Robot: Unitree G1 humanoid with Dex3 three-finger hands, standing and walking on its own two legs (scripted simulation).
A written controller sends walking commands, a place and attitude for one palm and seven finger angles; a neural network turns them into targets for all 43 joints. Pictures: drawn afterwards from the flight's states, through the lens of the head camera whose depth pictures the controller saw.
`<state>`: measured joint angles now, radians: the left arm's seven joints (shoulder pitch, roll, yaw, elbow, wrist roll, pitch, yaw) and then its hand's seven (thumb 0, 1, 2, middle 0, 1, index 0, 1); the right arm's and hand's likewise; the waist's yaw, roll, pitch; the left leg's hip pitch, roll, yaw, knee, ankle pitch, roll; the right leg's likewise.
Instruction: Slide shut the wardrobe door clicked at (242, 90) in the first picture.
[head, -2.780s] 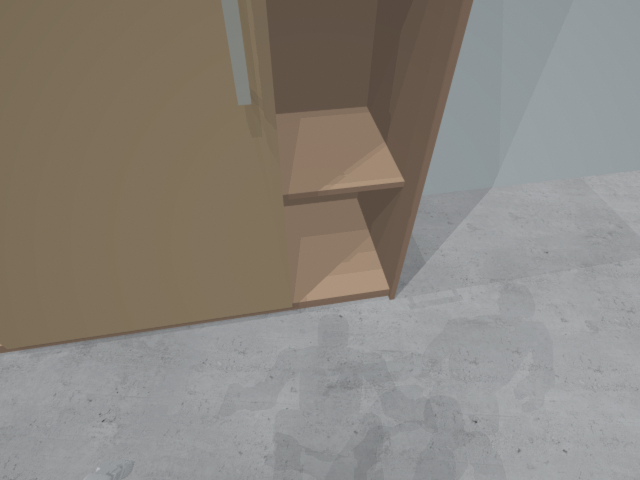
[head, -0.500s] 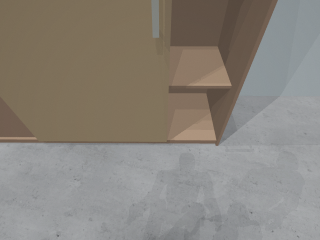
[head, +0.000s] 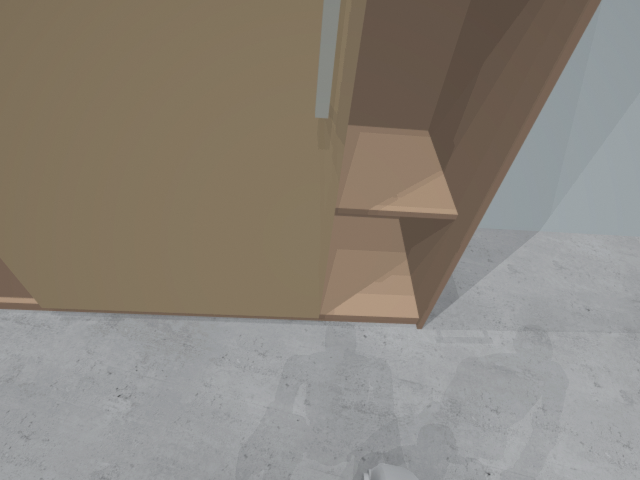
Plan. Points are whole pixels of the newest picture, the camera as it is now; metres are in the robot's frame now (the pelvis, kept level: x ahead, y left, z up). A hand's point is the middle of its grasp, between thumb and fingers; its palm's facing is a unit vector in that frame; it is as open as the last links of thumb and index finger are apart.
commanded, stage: take the last steps up to it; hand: left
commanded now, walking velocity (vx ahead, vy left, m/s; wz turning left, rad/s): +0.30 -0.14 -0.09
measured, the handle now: (330, 14) +0.74 +0.04 +0.26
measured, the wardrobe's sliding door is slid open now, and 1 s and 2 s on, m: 0.37 0.37 0.37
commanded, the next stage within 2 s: come to a stop and stand still in 0.42 s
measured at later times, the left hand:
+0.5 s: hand (267, 429) +0.23 +0.08 -0.18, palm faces +0.02 -0.98 -0.19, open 7.2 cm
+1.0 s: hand (256, 422) +0.24 +0.10 -0.18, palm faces +0.02 -0.96 -0.26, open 7.4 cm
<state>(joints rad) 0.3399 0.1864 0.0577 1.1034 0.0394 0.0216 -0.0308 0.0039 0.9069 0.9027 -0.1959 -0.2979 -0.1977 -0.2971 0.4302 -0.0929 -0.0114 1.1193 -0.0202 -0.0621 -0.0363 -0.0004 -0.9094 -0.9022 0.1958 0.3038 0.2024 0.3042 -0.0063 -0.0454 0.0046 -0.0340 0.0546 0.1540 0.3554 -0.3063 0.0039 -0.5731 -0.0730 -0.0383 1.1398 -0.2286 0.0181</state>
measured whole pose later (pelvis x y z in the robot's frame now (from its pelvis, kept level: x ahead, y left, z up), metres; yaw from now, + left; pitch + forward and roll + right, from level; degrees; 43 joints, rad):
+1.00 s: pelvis +0.22 -0.10 -0.01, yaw -3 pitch +0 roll +0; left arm 0.23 0.21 0.07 1.02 0.02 0.06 0.03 0.00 0.91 0.90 -0.20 -0.30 -0.20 -0.30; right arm 0.08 -0.15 -0.05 1.00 -0.02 0.02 -0.04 -0.02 -0.92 -0.90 0.20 0.30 0.21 0.30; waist 0.02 0.00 0.10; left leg -0.33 0.06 0.15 0.47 -0.14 0.04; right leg -0.38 -0.04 0.01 0.94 -0.48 0.04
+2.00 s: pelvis +0.23 -0.08 +0.00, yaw -1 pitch +0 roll +0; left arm 0.27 0.15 0.00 1.15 0.01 0.00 0.03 0.01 0.92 0.90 -0.20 -0.30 -0.20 -0.30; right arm 0.24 -0.17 0.00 1.13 -0.01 -0.01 -0.04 0.00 -0.94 -0.90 0.20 0.30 0.20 0.30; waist 0.01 0.00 0.00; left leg -0.11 -0.01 0.09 0.38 -0.27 0.03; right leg -0.14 -0.03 -0.06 0.42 -0.27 0.01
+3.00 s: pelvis +0.17 -0.05 -0.01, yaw -1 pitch -2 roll +0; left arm 0.39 0.12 -0.01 1.12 0.02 0.00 0.04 0.00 0.91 0.90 -0.20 -0.30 -0.20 -0.30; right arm 0.34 -0.13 0.00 1.12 0.00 0.01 -0.02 0.00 -0.91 -0.90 0.19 0.30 0.20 0.30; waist 0.00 0.00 0.03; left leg -0.19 -0.04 0.11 0.45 -0.23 0.08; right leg -0.20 -0.06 -0.04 0.45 -0.20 0.04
